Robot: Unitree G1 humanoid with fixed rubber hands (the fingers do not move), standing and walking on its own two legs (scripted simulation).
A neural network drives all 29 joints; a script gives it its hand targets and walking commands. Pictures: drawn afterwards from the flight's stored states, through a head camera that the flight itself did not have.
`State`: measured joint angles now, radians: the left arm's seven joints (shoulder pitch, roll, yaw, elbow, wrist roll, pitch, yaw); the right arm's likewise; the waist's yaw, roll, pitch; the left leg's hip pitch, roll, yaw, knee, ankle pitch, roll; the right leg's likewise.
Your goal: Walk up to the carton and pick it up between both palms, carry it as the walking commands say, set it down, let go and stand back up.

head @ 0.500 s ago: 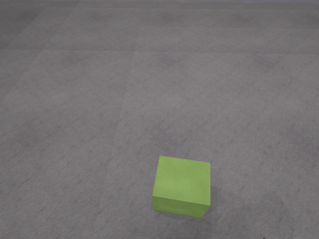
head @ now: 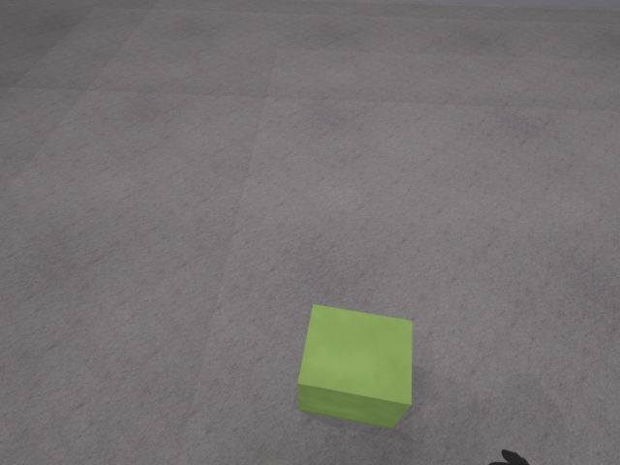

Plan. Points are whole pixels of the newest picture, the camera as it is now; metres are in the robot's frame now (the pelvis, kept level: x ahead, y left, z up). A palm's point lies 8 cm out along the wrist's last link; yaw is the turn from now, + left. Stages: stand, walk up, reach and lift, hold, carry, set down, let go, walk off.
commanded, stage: walk up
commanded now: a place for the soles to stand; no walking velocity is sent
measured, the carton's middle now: (353, 367) +0.44 -0.10 -0.63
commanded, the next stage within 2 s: reach and lift in 0.16 s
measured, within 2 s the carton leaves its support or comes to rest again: neither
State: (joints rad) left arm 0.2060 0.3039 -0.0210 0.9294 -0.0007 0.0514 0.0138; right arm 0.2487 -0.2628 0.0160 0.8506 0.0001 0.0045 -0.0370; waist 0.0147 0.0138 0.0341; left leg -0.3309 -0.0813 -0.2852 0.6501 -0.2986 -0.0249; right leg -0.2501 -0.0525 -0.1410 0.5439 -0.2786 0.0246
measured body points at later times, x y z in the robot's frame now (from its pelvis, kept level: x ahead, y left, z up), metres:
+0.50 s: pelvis -0.01 -0.01 -0.01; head +0.05 -0.03 +0.44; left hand +0.23 +0.23 -0.11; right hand +0.14 -0.28 -0.11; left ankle +0.04 +0.13 -0.73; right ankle +0.00 -0.14 -0.73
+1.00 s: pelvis +0.01 -0.01 -0.06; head +0.14 -0.02 +0.37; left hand +0.29 +0.22 -0.17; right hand +0.23 -0.28 -0.17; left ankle +0.04 +0.13 -0.73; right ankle +0.00 -0.14 -0.73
